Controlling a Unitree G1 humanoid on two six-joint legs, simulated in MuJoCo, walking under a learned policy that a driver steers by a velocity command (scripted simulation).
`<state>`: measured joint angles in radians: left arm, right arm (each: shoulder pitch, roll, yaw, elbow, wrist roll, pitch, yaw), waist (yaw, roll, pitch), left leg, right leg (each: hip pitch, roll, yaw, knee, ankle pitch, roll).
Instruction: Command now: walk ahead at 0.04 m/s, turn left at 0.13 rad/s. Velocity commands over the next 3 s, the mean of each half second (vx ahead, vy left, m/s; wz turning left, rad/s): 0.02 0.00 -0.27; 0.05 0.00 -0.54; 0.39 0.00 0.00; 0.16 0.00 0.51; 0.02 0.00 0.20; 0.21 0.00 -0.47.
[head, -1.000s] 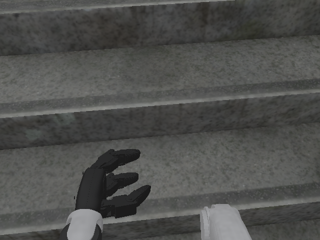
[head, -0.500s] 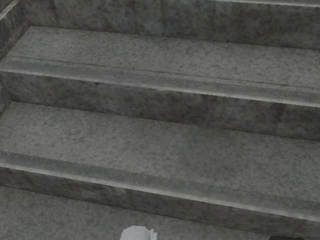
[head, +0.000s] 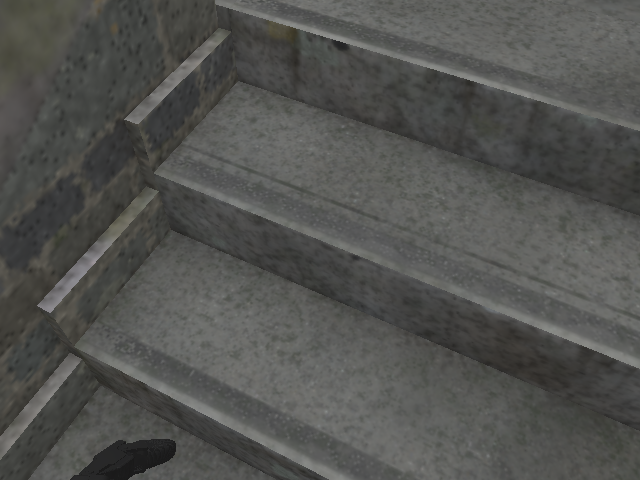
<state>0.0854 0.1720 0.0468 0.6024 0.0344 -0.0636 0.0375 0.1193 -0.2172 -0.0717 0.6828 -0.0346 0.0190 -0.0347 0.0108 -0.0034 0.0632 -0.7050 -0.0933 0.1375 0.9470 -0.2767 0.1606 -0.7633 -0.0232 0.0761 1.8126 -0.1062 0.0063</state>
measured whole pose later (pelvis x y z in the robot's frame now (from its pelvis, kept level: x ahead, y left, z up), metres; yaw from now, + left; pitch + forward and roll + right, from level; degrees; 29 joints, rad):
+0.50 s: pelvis +0.10 +0.00 +0.07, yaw -12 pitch +0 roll +0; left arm 0.31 0.19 0.09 0.81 0.03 0.05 0.03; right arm 0.30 -0.15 -0.03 0.68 -0.04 -0.04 -0.10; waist -0.03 0.00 -0.03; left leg -0.26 0.00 0.27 0.51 -0.26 0.13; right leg -0.42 -0.04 -0.02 0.98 -0.46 0.04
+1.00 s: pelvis +0.13 +0.00 +0.06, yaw -29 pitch +3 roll -1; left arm 0.29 0.22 0.08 0.65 0.04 0.00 0.04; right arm 0.19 -0.18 -0.03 0.62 0.00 0.01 -0.03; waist 0.03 -0.01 -0.04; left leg -0.42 0.00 0.02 0.76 -0.47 0.03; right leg -0.35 0.08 0.11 0.63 -0.34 -0.07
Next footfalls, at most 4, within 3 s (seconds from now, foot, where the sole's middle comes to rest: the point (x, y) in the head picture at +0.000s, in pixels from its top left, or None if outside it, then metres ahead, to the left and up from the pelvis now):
0.62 right None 0.11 -0.12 -0.70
1.02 left None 0.22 0.06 -0.70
1.46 right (523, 474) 0.38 -0.29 -0.53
2.04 left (401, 219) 0.77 -0.10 -0.36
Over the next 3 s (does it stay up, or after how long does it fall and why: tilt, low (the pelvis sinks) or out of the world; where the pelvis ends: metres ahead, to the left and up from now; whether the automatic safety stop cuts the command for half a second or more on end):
stays up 0.79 -0.20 0.41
